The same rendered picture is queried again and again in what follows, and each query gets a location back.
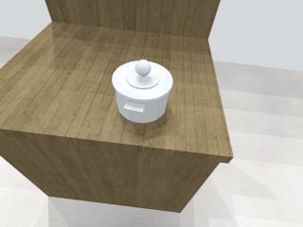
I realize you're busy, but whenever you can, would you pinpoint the knob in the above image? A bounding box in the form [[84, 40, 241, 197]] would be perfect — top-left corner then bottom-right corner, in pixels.
[[135, 60, 152, 77]]

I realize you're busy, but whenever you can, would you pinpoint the lid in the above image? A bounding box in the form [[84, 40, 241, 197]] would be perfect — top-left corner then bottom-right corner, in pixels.
[[112, 61, 173, 102]]

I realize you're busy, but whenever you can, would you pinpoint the pot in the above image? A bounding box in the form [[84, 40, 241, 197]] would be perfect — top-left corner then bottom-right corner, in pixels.
[[116, 91, 169, 123]]

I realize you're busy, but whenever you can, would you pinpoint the table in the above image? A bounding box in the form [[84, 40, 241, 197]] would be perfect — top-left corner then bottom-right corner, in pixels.
[[0, 0, 234, 213]]

